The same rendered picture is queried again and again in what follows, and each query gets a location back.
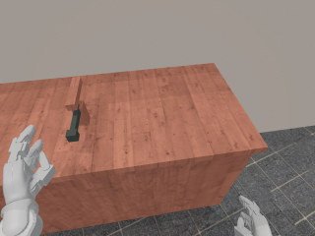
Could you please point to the counter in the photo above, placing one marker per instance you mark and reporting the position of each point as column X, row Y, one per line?
column 151, row 142

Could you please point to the robot right hand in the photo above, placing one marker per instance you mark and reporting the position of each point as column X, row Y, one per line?
column 257, row 224

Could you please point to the left robot forearm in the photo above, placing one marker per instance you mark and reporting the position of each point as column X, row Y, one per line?
column 20, row 218

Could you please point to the tap lever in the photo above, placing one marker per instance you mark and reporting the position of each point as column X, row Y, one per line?
column 73, row 135

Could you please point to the robot left hand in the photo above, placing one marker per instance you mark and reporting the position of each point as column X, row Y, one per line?
column 18, row 180

